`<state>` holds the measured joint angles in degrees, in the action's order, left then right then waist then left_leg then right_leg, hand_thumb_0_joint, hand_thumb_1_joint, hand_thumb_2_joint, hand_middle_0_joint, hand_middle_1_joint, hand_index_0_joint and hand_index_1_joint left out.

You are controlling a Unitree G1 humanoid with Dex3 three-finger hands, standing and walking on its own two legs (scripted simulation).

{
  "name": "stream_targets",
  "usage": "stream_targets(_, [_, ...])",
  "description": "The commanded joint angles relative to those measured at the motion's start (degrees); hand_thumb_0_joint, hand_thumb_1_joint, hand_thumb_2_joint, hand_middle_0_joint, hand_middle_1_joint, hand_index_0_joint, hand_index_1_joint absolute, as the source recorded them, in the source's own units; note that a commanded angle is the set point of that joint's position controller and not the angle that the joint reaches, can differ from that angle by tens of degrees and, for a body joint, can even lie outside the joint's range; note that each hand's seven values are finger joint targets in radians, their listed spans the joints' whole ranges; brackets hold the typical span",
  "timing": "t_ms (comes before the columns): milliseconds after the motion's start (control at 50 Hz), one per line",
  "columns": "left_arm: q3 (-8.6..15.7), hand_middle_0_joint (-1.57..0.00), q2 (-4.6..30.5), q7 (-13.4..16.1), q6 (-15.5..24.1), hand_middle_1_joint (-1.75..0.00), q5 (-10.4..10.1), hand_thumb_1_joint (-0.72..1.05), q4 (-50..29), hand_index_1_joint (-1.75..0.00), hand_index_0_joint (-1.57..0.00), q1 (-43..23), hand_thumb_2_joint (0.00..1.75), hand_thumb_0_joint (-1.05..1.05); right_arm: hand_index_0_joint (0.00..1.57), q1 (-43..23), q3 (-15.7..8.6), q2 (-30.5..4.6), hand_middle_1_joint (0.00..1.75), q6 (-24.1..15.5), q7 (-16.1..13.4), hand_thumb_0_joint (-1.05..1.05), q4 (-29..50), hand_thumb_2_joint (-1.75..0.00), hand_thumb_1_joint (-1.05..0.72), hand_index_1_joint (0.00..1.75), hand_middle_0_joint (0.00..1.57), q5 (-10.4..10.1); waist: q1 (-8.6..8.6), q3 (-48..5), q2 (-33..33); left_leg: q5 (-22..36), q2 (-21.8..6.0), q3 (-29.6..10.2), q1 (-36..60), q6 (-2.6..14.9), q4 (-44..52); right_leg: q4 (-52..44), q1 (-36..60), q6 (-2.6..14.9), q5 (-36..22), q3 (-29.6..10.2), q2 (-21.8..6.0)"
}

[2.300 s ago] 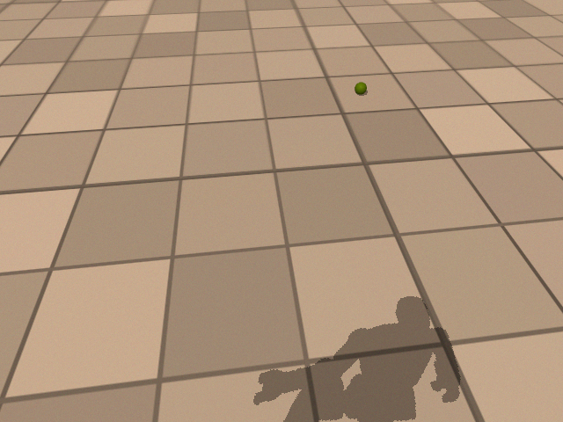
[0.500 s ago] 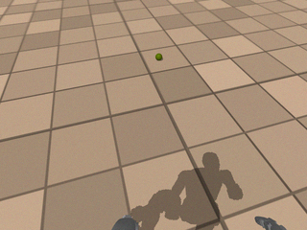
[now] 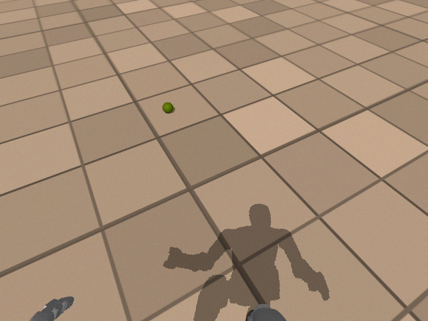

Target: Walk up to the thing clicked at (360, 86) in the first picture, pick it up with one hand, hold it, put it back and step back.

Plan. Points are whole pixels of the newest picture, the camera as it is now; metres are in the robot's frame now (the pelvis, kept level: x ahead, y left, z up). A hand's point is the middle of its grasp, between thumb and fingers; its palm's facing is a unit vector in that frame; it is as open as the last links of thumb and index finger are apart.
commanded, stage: walk up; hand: left
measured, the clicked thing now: (167, 107) +1.73 +0.27 -0.72
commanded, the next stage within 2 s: none
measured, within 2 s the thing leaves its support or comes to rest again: neither
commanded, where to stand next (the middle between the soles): +1.39 +0.03 m, yaw -1 degrees
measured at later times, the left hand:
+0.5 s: hand (100, 260) +0.31 +0.27 -0.14, palm faces +0.00 -0.93 -0.37, open 7.4 cm
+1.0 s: hand (131, 144) +0.70 +0.25 -0.13, palm faces -0.10 -0.92 -0.38, open 7.4 cm
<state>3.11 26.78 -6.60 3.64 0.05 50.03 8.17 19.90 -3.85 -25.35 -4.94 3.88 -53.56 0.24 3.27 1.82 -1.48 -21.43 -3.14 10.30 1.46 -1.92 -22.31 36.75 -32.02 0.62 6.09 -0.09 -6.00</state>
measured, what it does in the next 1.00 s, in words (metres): walks ahead: right foot, then left foot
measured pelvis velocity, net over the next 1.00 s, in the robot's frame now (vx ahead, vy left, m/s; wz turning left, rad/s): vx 0.58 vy -0.02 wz -0.03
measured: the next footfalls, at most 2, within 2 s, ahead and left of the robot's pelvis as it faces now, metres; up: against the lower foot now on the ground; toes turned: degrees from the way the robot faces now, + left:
right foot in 0.06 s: +0.25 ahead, -0.14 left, +0.00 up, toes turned -4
left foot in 0.54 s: +0.50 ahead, +0.13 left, +0.00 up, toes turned +5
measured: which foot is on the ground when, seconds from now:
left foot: down 0.00-0.10, up 0.12-0.52, down 0.54-1.00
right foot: up 0.00-0.04, down 0.06-0.58, up 0.60-0.98, down 1.00-1.00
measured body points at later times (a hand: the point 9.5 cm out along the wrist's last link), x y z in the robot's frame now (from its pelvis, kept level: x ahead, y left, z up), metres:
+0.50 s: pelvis +0.30 -0.02 +0.00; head +0.32 -0.02 +0.45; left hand +0.31 +0.31 -0.11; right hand +0.42 -0.34 -0.10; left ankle +0.46 +0.13 -0.71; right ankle +0.21 -0.14 -0.73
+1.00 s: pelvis +0.58 -0.02 -0.01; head +0.59 -0.04 +0.44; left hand +0.71 +0.30 -0.10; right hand +0.59 -0.34 -0.14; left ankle +0.46 +0.12 -0.73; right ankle +0.70 -0.13 -0.73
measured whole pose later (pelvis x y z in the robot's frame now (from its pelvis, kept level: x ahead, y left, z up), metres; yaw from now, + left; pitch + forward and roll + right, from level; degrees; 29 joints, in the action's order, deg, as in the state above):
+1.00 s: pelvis +0.58 -0.02 -0.01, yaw -2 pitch -2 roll +2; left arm 3.1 23.6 -5.0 3.7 0.4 51.8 10.5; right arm 20.2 -3.1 -24.3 -3.9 3.4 -51.5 -0.2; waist 2.2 3.3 0.0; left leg -26.8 -2.2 6.7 -0.2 -1.4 -29.6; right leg 33.0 -25.4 1.7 5.7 3.0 -4.0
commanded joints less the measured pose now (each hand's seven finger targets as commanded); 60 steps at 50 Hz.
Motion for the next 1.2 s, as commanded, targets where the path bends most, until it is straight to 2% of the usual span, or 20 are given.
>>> stream_targets(0, [3.0,-0.2,8.0,0.6,0.8,-0.3,0.1,0.9,-1.7,-0.3,-0.2,0.2,0.9,0.0,0.2,-7.5,-4.2,-15.0,0.3,-2.0,-1.0,0.0,6.2,-0.9,-0.9,0.3,0.2,-0.1,-4.74,-0.5,5.6,15.4,-11.8,-5.2,-13.1,10.31,3.5,-3.4,17.2,1.33,-6.5,4.6,2.2])
stream_targets(60, [6.4,-0.2,14.6,2.7,1.2,-0.3,0.5,0.9,2.4,-0.3,-0.2,17.4,0.9,0.0,0.2,-1.5,-2.2,-9.9,0.3,-1.3,-1.2,0.0,5.7,-0.9,-0.9,0.3,0.2,0.4,-13.2,-12.0,-11.0,17.1,-2.7,-1.6,-23.4,6.04,-32.4,-7.5,43.4,3.3,13.3,-2.4,2.2])
stream_targets(80, [7.3,-0.2,19.7,3.4,1.7,-0.3,0.6,0.9,1.8,-0.3,-0.2,19.4,0.9,0.0,0.2,2.4,-0.8,-6.1,0.3,-1.2,-1.2,0.0,6.7,-0.9,-0.9,0.3,0.2,-0.1,-11.39,-12.4,-21.5,-6.9,3.3,-3.4,-33.8,3.65,-45.3,-16.1,47.3,7.32,20.5,-28.4,-12.8])
stream_targets(100, [7.2,-0.2,20.4,3.6,1.7,-0.3,-0.7,0.9,0.8,-0.3,-0.2,15.6,0.9,0.0,0.2,1.4,-2.3,-12.7,0.3,-0.7,-1.7,0.0,5.8,-0.9,-0.9,0.3,0.2,-0.4,-10.5,-12.0,-16.3,-8.4,2.6,-8.5,-40.3,3.3,-51.2,-22.4,48.7,12.68,22.1,-43.9,-17.7])
stream_targets(220, [4.1,-0.2,11.5,4.7,3.4,-0.3,-1.0,0.9,-1.4,-0.3,-0.2,4.9,0.9,0.0,0.2,-1.0,-1.9,-9.9,0.3,0.6,-0.8,0.0,3.6,-0.9,-0.9,0.3,0.2,-0.6,-3.3,-0.1,-4.6,8.2,-3.7,-14.3,-29.9,4.54,-41.5,-22.2,20.6,7.62,-0.6,-10.4,-6.1])
stream_targets(360, [4.7,-0.2,13.7,4.4,4.8,-0.3,0.2,0.9,-3.5,-0.3,-0.2,4.5,0.9,0.0,0.2,-12.3,-2.8,-8.9,0.3,1.1,1.7,0.0,7.8,-0.9,-0.9,0.3,0.2,0.9,-4.18,4.4,-4.2,14.4,-6.3,-11.9,-31.6,0.74,-19.0,-28.4,17.1,11.21,12.3,-5.7,-8.3])
stream_targets(480, [4.6,-0.2,14.1,4.7,3.6,-0.3,0.1,0.9,-1.7,-0.3,-0.2,9.2,0.9,0.0,0.2,-12.7,-3.5,-8.2,0.3,0.0,1.9,0.0,7.0,-0.9,-0.9,0.3,0.2,0.7,-5.03,-1.3,-2.7,17.6,-1.9,-7.1,-19.2,4.02,-8.6,-17.2,24.9,8.73,-5.9,-2.3,-8.1])
stream_targets(520, [3.4,-0.2,11.5,5.1,2.8,-0.3,-0.1,0.9,-2.2,-0.3,-0.2,10.5,0.9,0.0,0.2,-1.7,-4.8,-11.4,0.3,-0.4,0.9,0.0,3.5,-0.9,-0.9,0.3,0.2,1.8,0.25,-7.5,5.1,12.3,1.6,-5.7,-3.4,6.73,-5.5,3.0,21.4,6.26,-13.4,2.4,-2.8])
stream_targets(540, [2.0,-0.2,7.8,5.3,2.5,-0.3,-0.5,0.9,-2.6,-0.3,-0.2,12.8,0.9,0.0,0.2,5.9,-6.3,-14.9,0.3,-0.8,0.1,0.0,2.1,-0.9,-0.9,0.3,0.2,2.9,3.6,-11.4,12.8,3.8,-5.6,-16.4,7.7,10.13,-3.6,19.0,9.9,4.09,-5.8,3.7,0.3])
stream_targets(560, [1.1,-0.2,3.9,5.1,2.4,-0.3,-1.4,0.9,-3.6,-0.3,-0.2,15.1,0.9,0.0,0.2,6.8,-7.2,-19.1,0.3,-1.1,-0.6,0.0,3.9,-0.9,-0.9,0.3,0.2,2.8,2.77,-14.0,23.0,0.5,-19.9,-42.4,18.0,14.9,0.1,31.2,-6.2,1.44,24.4,2.7,9.2])
stream_targets(580, [2.1,-0.2,10.6,6.2,2.0,-0.3,-0.9,0.9,-2.4,-0.3,-0.2,12.7,0.9,0.0,0.2,5.3,-7.5,-19.4,0.3,-0.9,-0.7,0.0,3.9,-0.9,-0.9,0.3,0.2,0.4,3.07,-13.5,15.9,-1.5,-22.7,-48.9,17.7,19.47,4.0,35.0,-10.4,3.23,24.6,-2.0,6.2])
stream_targets(660, [1.7,-0.2,9.4,4.9,2.5,-0.3,-1.6,0.9,-0.8,-0.3,-0.2,10.0,0.9,0.0,0.2,-2.5,-3.6,-11.9,0.3,-1.2,-1.8,0.0,5.9,-0.9,-0.9,0.3,0.2,-0.8,-1.74,-2.0,6.7,30.8,-12.8,-20.1,-4.1,12.29,3.9,28.1,-0.4,2.01,12.7,-5.9,1.2])
stream_targets(800, [2.0,-0.2,7.5,2.4,1.1,-0.3,-0.2,0.9,-3.0,-0.3,-0.2,3.4,0.9,0.0,0.2,-5.1,-3.6,-13.2,0.3,-2.3,-1.3,0.0,8.2,-0.9,-0.9,0.3,0.2,-0.4,-2.14,4.7,10.0,21.0,-12.1,-12.6,-12.9,15.27,9.6,6.5,2.8,-0.99,4.9,0.9,-1.8])
stream_targets(920, [3.0,-0.2,6.8,2.3,1.3,-0.3,0.1,0.9,-1.7,-0.3,-0.2,2.1,0.9,0.0,0.2,-4.4,-3.6,-12.9,0.3,-1.1,-1.5,0.0,8.1,-0.9,-0.9,0.3,0.2,-0.5,-3.23,0.7,8.3,19.3,-10.0,-10.6,-12.6,11.73,2.1,-3.0,15.3,1.25,-1.5,4.3,2.2])
stream_targets(960, [4.1,-0.2,8.8,3.0,1.8,-0.3,0.3,0.9,0.2,-0.3,-0.2,8.3,0.9,0.0,0.2,-4.6,-3.2,-11.7,0.3,-0.9,-1.8,0.0,8.9,-0.9,-0.9,0.3,0.2,-0.5,-7.09,-3.6,2.7,24.9,-7.7,-8.4,-14.6,9.61,-11.0,-6.4,27.3,2.69,1.0,4.1,3.3])
stream_targets(980, [5.2,-0.2,11.3,3.6,2.4,-0.3,0.6,0.9,1.4,-0.3,-0.2,13.8,0.9,0.0,0.2,-2.1,-2.1,-9.0,0.3,-0.9,-1.7,0.0,8.9,-0.9,-0.9,0.3,0.2,-0.2,-9.48,-8.0,-4.8,22.6,-3.5,-4.8,-19.5,8.07,-24.9,-9.3,36.9,4.17,5.7,2.2,2.2])
stream_targets(1020, [6.6,-0.2,18.0,4.7,2.6,-0.3,0.0,0.9,1.1,-0.3,-0.2,18.7,0.9,0.0,0.2,0.9,-1.8,-10.2,0.3,-0.4,-1.9,0.0,8.8,-0.9,-0.9,0.3,0.2,-0.6,-10.75,-11.0,-13.4,-9.2,5.4,-8.3,-39.2,4.9,-45.4,-20.1,48.2,13.04,12.9,-37.5,-20.1])
stream_targets(1040, [6.4,-0.2,17.7,5.0,2.5,-0.3,-0.6,0.9,0.0,-0.3,-0.2,15.3,0.9,0.0,0.2,-0.6,-2.2,-12.7,0.3,0.0,-2.6,0.0,7.6,-0.9,-0.9,0.3,0.2,-0.3,-10.01,-9.0,-10.2,-8.5,1.8,-12.1,-39.9,4.8,-49.4,-20.5,43.4,15.91,14.2,-39.1,-21.7])
stream_targets(1140, [3.6,-0.2,10.4,5.5,3.1,-0.3,-0.6,0.9,-1.6,-0.3,-0.2,6.8,0.9,0.0,0.2,0.8,-1.9,-9.0,0.3,1.3,-1.5,0.0,4.5,-0.9,-0.9,0.3,0.2,-0.8,-3.55,1.0,-6.8,5.5,0.2,-15.9,-29.7,4.35,-40.2,-22.2,20.9,7.03,0.4,-7.8,-7.0])
stream_targets(1180, [3.5,-0.2,10.4,5.3,3.6,-0.3,-0.2,0.9,-2.9,-0.3,-0.2,6.4,0.9,0.0,0.2,-0.1,-2.3,-8.9,0.3,2.0,-0.8,0.0,4.4,-0.9,-0.9,0.3,0.2,-0.1,-3.43,1.9,-5.7,7.9,0.1,-15.3,-30.3,2.98,-37.3,-24.5,18.9,9.97,4.5,-5.7,-7.7])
